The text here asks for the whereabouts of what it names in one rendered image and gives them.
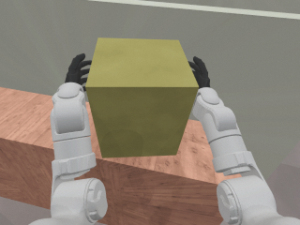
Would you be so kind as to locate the pedestal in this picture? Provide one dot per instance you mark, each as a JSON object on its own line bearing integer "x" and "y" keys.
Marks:
{"x": 179, "y": 189}

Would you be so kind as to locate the robot right hand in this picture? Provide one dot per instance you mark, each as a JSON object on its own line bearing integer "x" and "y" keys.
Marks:
{"x": 200, "y": 73}

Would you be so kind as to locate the robot left hand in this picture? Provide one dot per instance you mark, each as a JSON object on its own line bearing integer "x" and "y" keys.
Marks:
{"x": 74, "y": 71}

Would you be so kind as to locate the carton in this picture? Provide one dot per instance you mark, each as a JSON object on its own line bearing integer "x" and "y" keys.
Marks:
{"x": 141, "y": 92}

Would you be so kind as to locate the right robot forearm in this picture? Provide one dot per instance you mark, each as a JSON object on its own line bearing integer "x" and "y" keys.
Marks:
{"x": 230, "y": 155}

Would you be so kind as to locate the left robot forearm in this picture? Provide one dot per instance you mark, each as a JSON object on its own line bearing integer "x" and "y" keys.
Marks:
{"x": 73, "y": 155}

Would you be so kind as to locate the left robot upper arm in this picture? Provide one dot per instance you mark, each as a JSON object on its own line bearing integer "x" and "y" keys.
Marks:
{"x": 77, "y": 202}

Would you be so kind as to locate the right robot upper arm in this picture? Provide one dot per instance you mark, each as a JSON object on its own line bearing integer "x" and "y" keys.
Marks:
{"x": 247, "y": 200}

